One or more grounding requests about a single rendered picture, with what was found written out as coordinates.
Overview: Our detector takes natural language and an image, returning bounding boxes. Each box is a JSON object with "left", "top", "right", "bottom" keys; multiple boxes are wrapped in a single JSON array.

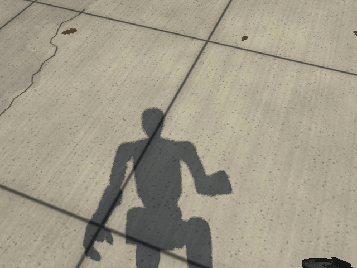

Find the robot right hand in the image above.
[{"left": 302, "top": 257, "right": 353, "bottom": 268}]

